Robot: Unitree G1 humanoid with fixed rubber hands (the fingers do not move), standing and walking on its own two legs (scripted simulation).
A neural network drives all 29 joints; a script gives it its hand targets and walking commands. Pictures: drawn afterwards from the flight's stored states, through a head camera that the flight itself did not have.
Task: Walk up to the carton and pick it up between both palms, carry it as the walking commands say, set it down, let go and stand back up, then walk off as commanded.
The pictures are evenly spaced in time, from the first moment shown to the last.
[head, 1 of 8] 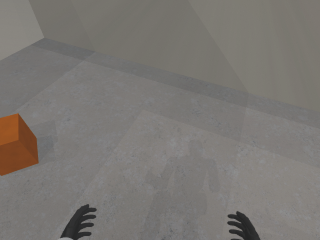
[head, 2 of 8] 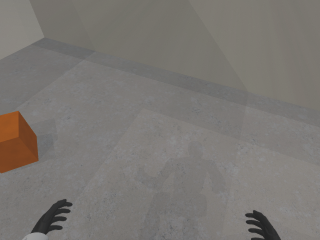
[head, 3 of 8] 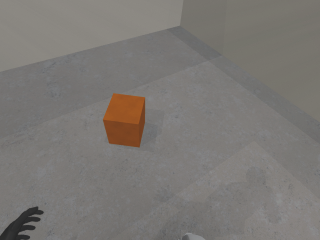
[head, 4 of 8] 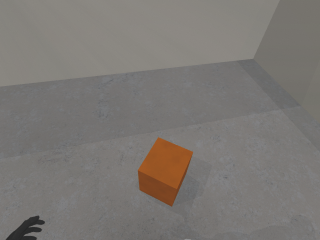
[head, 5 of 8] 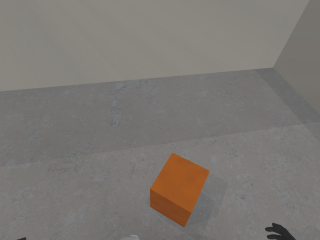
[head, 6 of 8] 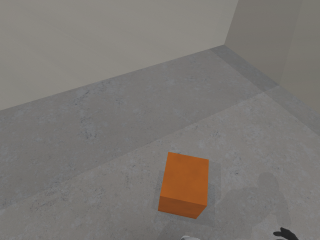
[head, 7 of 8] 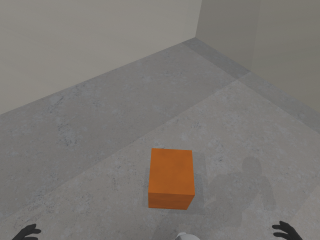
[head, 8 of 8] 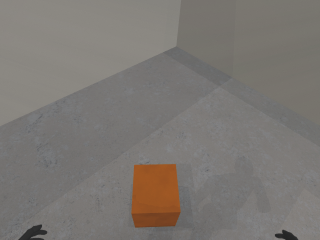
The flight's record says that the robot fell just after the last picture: no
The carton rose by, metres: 0.00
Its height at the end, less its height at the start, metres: +0.00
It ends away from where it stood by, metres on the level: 0.00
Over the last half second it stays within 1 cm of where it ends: yes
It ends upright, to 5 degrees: yes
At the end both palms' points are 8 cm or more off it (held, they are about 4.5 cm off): yes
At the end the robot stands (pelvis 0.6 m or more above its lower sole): yes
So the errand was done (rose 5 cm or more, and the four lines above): no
